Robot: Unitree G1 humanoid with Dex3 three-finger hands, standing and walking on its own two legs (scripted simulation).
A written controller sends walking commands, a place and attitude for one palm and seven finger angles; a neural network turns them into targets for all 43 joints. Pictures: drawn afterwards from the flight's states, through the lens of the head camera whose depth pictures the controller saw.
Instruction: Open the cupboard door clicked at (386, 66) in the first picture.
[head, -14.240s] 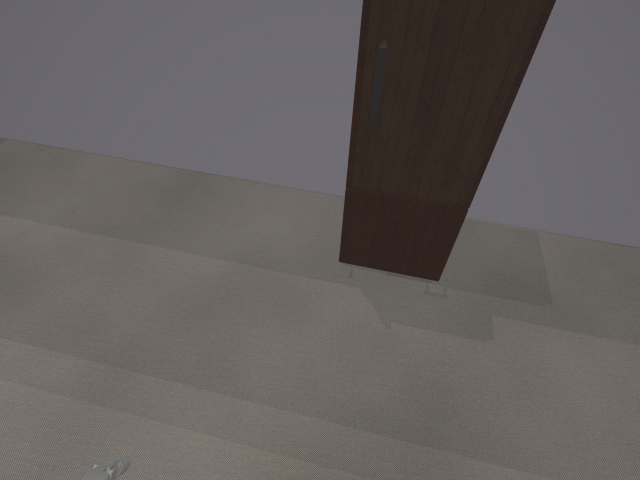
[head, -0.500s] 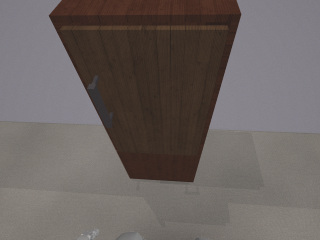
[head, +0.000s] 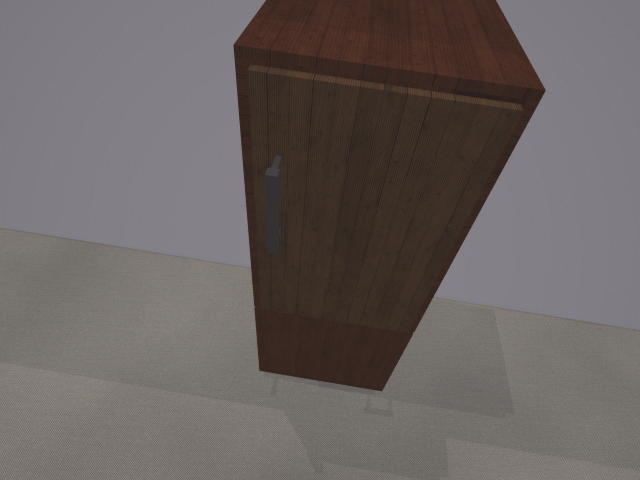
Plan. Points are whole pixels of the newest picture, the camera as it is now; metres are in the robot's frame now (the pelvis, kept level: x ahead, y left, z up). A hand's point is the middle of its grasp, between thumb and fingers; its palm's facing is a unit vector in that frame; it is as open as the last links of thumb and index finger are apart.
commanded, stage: come to a stop and stand still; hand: left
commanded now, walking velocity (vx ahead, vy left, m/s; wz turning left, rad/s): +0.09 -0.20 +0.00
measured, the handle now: (275, 207) +0.52 +0.13 +0.02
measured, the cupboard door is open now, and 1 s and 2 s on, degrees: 0 0 0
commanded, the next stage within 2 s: look again from close up in 0.78 s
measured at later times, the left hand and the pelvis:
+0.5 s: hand out of the picture +0.09 +0.11 -0.18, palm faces +0.03 -0.98 -0.20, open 7.2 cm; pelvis +0.02 -0.06 -0.01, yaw +1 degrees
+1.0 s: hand out of the picture -0.02 +0.10 -0.18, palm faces +0.02 -0.99 -0.16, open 7.3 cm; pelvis +0.02 -0.05 -0.01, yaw -1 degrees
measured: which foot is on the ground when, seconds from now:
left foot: down 0.00-1.00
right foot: up 0.00-0.28, down 0.30-1.00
